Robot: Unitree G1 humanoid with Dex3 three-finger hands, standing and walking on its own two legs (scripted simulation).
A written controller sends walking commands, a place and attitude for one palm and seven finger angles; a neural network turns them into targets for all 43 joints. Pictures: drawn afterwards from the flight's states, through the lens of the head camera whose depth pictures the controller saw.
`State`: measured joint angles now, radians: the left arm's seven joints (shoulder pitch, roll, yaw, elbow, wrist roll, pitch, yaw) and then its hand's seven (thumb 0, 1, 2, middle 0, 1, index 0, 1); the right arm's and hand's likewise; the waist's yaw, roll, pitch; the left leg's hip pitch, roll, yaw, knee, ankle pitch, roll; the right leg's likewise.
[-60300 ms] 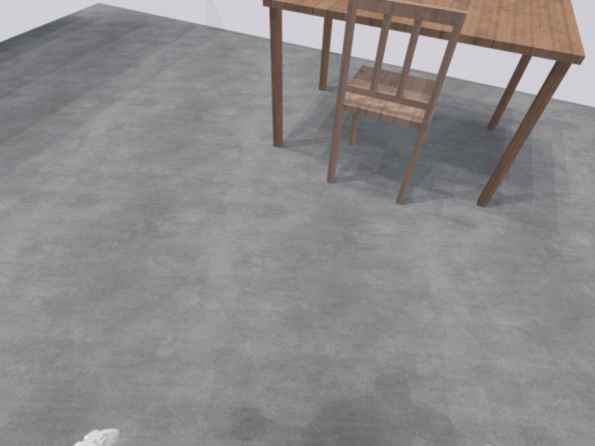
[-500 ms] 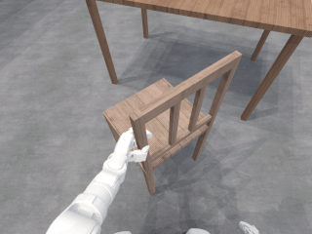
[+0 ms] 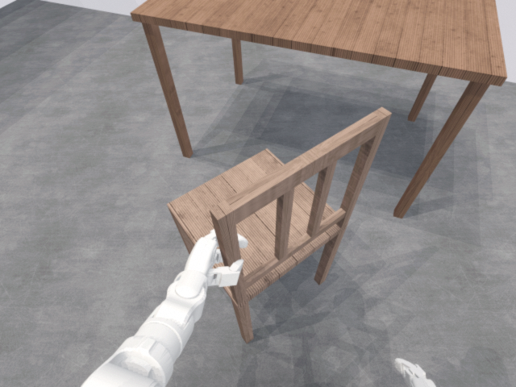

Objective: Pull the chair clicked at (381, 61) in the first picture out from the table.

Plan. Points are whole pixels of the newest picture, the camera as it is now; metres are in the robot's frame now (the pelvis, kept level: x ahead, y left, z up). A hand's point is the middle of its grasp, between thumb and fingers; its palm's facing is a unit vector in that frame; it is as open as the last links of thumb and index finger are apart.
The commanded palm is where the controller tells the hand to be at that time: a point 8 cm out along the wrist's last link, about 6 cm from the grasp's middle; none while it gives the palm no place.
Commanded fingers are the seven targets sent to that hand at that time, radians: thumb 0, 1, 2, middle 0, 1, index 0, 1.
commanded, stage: open the thumb and straighten the fingers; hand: left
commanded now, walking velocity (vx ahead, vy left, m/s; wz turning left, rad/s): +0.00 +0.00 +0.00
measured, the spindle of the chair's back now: (282, 226) +0.43 -0.04 -0.10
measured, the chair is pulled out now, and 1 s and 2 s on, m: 0.52 0.52 0.52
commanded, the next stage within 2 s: draw the fingers out of the gap in 0.80 s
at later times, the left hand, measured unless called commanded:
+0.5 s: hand (220, 263) +0.33 +0.08 -0.07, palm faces -0.25 -0.95 -0.17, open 13.2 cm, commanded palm +0.32 +0.12 -0.04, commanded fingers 0.00 -0.55 0.20 -0.17 -0.51 -0.17 -0.51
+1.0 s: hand (208, 269) +0.32 +0.10 -0.07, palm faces -0.20 -0.97 -0.13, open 17.4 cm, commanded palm +0.30 +0.15 -0.04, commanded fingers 0.00 -0.55 0.20 0.00 0.00 0.00 0.00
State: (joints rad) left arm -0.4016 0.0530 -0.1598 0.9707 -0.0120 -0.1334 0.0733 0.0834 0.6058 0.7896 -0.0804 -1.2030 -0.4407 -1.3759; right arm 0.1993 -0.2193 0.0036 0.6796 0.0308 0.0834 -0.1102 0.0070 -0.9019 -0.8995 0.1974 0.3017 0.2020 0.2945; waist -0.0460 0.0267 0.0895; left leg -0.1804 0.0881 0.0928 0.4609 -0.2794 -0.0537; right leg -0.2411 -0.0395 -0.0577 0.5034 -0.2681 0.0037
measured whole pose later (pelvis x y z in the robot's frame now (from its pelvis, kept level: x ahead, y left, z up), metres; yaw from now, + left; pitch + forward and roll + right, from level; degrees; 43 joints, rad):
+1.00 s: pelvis -0.01 +0.00 -0.03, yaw +1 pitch +10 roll +1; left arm -0.28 0.16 -0.03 0.68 -0.02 -0.01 -0.08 -0.01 -0.54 0.20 -0.01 -0.03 -0.01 -0.03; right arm 0.29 -0.27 -0.02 0.60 0.03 -0.03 -0.01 0.01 -0.90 -0.90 0.20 0.30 0.20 0.29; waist -0.08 0.02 -0.05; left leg -0.51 0.07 0.07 0.72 -0.38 -0.04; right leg -0.56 -0.07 -0.06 0.76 -0.37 0.01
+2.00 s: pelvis -0.02 +0.01 -0.06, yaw +4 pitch +11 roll +0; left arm 0.43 0.11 -0.08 -0.19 -0.14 -0.31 -0.02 -0.01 -0.54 0.20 -0.01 0.00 -0.01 0.00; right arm 0.25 -0.21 0.00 0.51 0.03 -0.18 -0.01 0.01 -0.90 -0.90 0.20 0.30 0.20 0.29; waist -0.01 0.02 -0.11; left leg -0.68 0.07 0.01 0.98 -0.48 -0.04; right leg -0.69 -0.09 -0.10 0.98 -0.47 0.01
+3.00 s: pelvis +0.02 +0.02 +0.00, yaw +2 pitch -4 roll +0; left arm 0.50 0.36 0.34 -0.43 -0.06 -0.06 0.16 0.01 0.62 0.77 -0.17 -0.24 -0.18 -0.25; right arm 0.20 -0.21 0.02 0.62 0.01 -0.12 -0.07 0.01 -0.90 -0.90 0.20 0.30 0.20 0.29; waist 0.07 0.07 0.02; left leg -0.07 0.05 0.07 0.45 -0.31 -0.02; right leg -0.09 -0.07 -0.08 0.43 -0.27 0.04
